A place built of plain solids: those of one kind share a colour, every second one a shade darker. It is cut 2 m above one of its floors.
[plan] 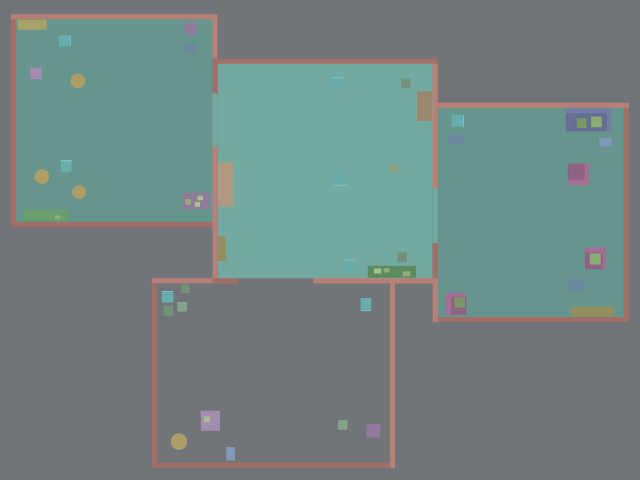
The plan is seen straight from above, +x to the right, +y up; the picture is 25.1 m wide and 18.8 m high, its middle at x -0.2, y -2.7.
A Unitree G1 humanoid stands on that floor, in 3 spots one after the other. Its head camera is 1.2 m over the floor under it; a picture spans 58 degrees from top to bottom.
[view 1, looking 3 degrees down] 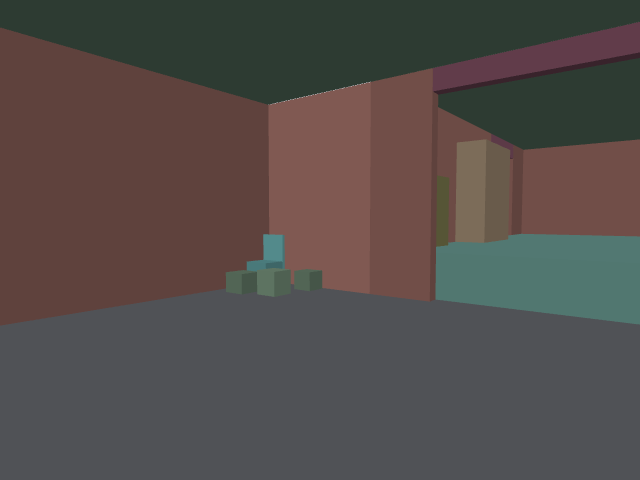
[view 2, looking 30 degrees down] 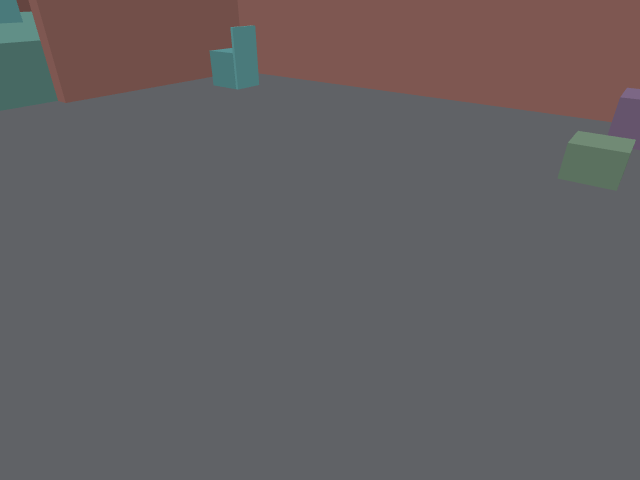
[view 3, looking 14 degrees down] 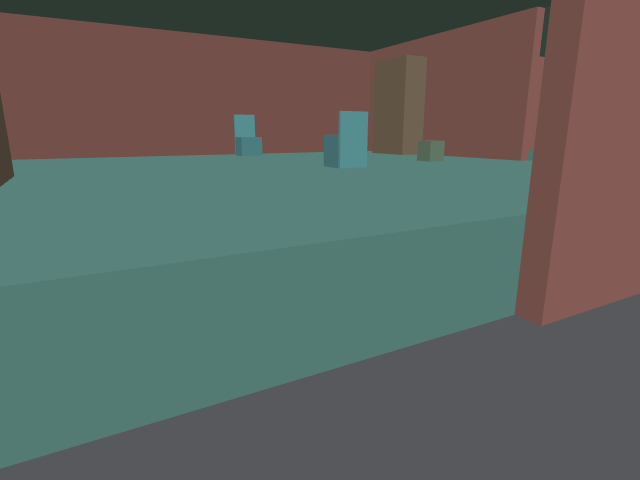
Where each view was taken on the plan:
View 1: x -0.88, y -10.18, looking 128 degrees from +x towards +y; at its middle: wall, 7.35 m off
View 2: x -2.93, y -10.16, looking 37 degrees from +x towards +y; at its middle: ground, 2.40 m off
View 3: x -2.93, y -5.94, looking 61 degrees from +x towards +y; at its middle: floor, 2.11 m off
